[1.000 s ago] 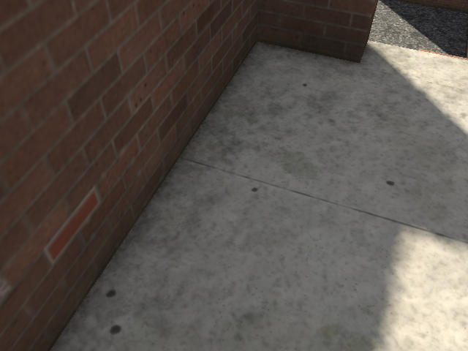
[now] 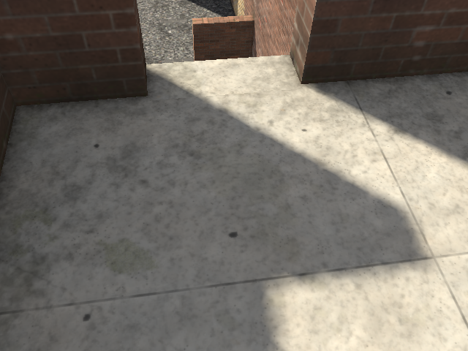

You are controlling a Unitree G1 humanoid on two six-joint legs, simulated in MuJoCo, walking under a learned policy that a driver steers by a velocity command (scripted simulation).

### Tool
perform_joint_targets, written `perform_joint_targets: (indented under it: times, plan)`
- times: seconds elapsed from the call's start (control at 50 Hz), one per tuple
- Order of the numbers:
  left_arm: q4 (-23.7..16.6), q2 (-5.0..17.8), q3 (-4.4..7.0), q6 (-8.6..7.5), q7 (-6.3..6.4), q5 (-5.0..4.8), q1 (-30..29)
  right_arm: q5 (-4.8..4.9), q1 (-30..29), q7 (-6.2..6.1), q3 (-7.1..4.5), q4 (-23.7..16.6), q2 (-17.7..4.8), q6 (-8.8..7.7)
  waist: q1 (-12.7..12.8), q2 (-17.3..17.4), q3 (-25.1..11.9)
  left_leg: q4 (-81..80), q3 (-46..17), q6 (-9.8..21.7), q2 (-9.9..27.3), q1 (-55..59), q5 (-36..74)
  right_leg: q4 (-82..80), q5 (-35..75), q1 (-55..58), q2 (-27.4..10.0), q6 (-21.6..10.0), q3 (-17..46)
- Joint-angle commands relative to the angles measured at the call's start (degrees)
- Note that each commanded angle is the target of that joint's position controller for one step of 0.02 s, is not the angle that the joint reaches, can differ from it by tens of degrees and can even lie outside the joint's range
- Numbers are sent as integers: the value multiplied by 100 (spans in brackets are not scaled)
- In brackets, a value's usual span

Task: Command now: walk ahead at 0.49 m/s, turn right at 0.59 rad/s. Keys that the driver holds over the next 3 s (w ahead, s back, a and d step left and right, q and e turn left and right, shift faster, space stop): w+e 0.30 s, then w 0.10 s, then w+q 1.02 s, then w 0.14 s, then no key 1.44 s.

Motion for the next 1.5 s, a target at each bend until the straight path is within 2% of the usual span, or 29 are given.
perform_joint_targets:
  times: [0.02,0.16,0.26,0.3,0.34,0.36,0.38,0.4,0.42,0.46,0.5,0.6,0.78,0.86,0.88,0.9,0.92,0.94,0.98,1.02,1.1,1.3,1.36,1.4,1.42,1.44,1.46,1.48,1.5]
  plan:
    - [-382,63,-16,71,-120,48,75,64,353,41,-86,-118,-436,-211,29,712,-73,-1480,-1340,660,1738,532,824,32,425,-901,-415,44,214]
    - [-820,-88,-157,27,-275,-16,-1304,56,731,47,-76,138,-540,-170,-177,677,182,-1427,62,441,1389,735,1776,-1895,1900,-970,-383,103,-345]
    - [-1070,-33,-181,50,-321,45,-1984,46,1219,-63,-116,403,-795,-21,-371,665,351,-1035,384,398,1695,1672,2733,-2934,1067,-738,-196,-164,-857]
    - [-1004,59,-135,52,-260,70,-1707,27,1261,-111,-143,490,-977,72,-191,813,69,-163,622,334,1746,1955,4622,-3128,408,-108,190,-387,-1098]
    - [-545,289,4,-36,-155,130,-285,52,1266,-120,-126,523,-1058,170,431,698,-772,1827,786,257,1694,1434,4914,-3702,377,1804,582,-725,-1003]
    - [-269,712,155,-66,-41,188,736,45,1247,-94,-57,344,-863,165,817,157,-1489,3499,790,116,1541,148,2915,-3907,-220,3467,-393,-1022,302]
    - [-329,1256,258,-49,46,75,607,112,1432,69,71,-59,-262,127,365,-1174,-1993,5500,478,-213,401,-2427,-2278,-4393,-119,5129,-2179,-1830,3439]
    - [-303,1083,242,7,124,-47,936,68,717,57,-62,-80,-796,85,750,-123,-1982,5811,-561,-169,381,-2907,-1811,-4857,471,4975,-2143,-1722,3676]
    - [-173,900,190,-11,184,-68,551,181,394,72,-29,-173,-709,28,541,28,-1182,5565,-659,-101,688,-3043,-1120,-4894,1391,4307,-1986,-1521,2517]
    - [-106,432,52,-137,176,-81,51,101,590,82,14,59,-555,66,43,436,-508,4673,-743,-106,952,-2253,-794,-5160,2477,2899,-1532,-1075,1390]
    - [-27,199,-40,-280,158,-96,-66,-26,984,153,18,275,-440,294,-195,223,-396,4392,-773,-161,926,-1631,-700,-5494,2662,2228,-1288,-884,779]
    - [270,295,-39,-459,148,-108,296,32,278,230,-37,129,-350,394,-109,31,138,3726,-915,-189,760,-2367,318,-5922,2735,2161,-1046,-567,-131]
    - [714,305,-140,-471,319,-90,885,-31,-1145,333,103,-379,-165,303,245,-6,464,1460,-103,120,449,-2419,1039,-5663,4029,3303,-1250,-274,-1006]
    - [752,652,-78,-362,422,-22,675,-51,-213,262,-8,-190,-391,307,-280,-277,-204,1220,285,621,-219,-1147,-151,-3790,6894,3715,-1394,-162,-1317]
    - [704,733,-56,-314,420,-17,603,-77,459,236,-95,8,-544,270,-576,-236,-594,935,182,782,-358,-319,-247,-2726,6556,3435,-1372,-168,-1353]
    - [573,752,-57,-311,397,-50,437,-153,1334,178,-242,241,-877,241,-1037,98,-1055,523,-535,1084,19,1038,-337,-1162,5115,2424,-1179,-74,-1416]
    - [252,111,-184,-368,270,-143,773,-154,1440,90,-453,202,-1599,277,-677,1472,-1586,374,-3316,1959,1763,2857,-174,1127,389,13,-147,227,-1386]
    - [86,405,-122,-438,218,-96,363,84,1349,126,-463,182,-1582,321,-742,1103,-1914,-475,-5122,2361,2145,3271,-96,1977,-1229,-1148,358,239,-124]
    - [-106,409,-159,-573,178,-125,-177,129,723,77,-347,165,-1062,346,-409,241,-462,-798,-3574,1822,1835,1753,434,1188,-135,-1393,-328,229,78]
    - [-74,314,-170,-413,187,15,-39,150,324,49,-242,123,-718,293,34,57,-94,-966,-2666,1412,1244,671,1369,401,-14,-701,-568,404,51]
    - [-227,148,-208,-100,124,88,-167,162,511,63,-274,142,-931,128,120,371,-181,-1084,-2098,1286,789,204,2049,-426,327,-501,-592,689,-177]
    - [-980,225,-293,-185,54,-24,-2127,74,1425,-14,-314,163,-1044,206,-630,719,-19,-598,-2606,942,785,1328,2401,-2867,1523,-1036,-219,706,-182]
    - [-967,424,-252,-270,75,-61,-1736,40,1070,-72,-347,13,-1183,193,-314,801,-77,-242,-2860,717,898,1172,2676,-3507,1166,-29,-67,498,-49]
    - [-602,763,-107,-372,203,-86,-458,16,630,-19,-367,-121,-1305,133,325,548,-659,989,-2741,455,564,658,3228,-4034,878,1870,87,277,-121]
    - [-515,1118,-4,-435,315,24,397,83,651,50,-277,-212,-1005,78,666,10,-1393,2405,-2355,300,146,73,2278,-4293,-71,3194,-821,34,772]
    - [-562,1506,75,-382,385,155,724,250,1152,45,-129,-317,-373,66,495,-961,-1826,3886,-1589,115,-615,-1479,-1268,-4734,-1003,4410,-2308,-388,2957]
    - [-488,1492,125,-289,354,63,478,112,1543,31,-149,-298,-714,114,145,-1391,-1844,4646,-1410,136,-507,-2250,-2066,-5164,-1456,4179,-2594,-870,4624]
    - [-585,858,11,-264,306,11,71,14,1338,27,-174,-108,-884,184,55,-390,-1050,4839,-1475,131,-99,-2340,-1501,-5220,-1755,3421,-2349,-811,3828]
    - [-543,493,-73,-277,242,1,-115,-38,904,100,-167,-118,-856,186,118,196,-518,4592,-1415,69,13,-2194,-1123,-5300,-1103,2720,-1969,-692,2870]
